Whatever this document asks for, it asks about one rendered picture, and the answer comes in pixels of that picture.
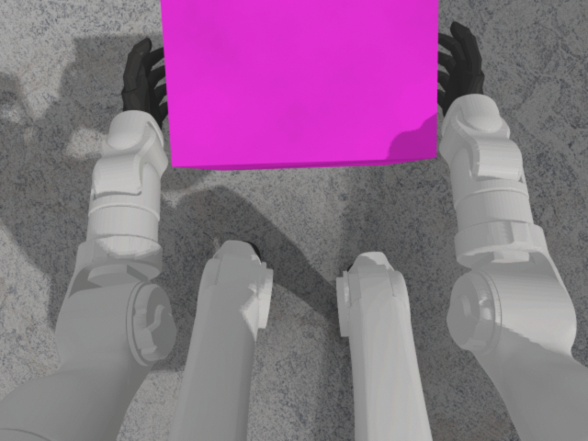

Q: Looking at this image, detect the robot right hand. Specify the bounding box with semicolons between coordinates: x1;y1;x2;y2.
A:
437;21;485;117

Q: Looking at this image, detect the robot left shin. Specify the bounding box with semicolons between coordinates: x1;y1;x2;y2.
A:
197;240;261;307

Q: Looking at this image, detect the left robot foot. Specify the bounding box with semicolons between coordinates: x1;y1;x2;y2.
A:
243;241;261;261

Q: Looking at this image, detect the robot right upper arm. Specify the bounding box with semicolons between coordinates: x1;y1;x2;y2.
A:
447;269;588;441

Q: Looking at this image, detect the robot left hand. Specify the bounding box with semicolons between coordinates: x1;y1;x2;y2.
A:
121;38;168;130

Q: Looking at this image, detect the right robot forearm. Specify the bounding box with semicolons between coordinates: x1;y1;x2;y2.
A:
439;94;577;344

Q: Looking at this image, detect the left robot forearm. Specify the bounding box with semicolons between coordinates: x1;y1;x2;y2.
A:
55;110;168;361

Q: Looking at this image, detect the carton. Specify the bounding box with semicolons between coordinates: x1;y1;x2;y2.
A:
161;0;438;171

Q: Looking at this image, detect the robot left upper arm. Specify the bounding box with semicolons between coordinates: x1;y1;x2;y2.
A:
0;281;176;441

